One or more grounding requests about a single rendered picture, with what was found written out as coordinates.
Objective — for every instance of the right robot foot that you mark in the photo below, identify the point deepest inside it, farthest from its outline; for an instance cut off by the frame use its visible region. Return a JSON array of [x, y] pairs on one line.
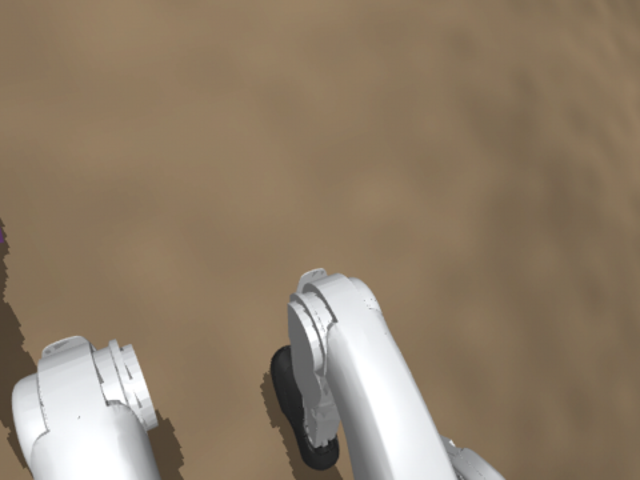
[[291, 404]]

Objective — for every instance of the right robot hand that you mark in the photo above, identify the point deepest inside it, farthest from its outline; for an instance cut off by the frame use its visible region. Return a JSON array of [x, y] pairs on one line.
[[468, 465]]

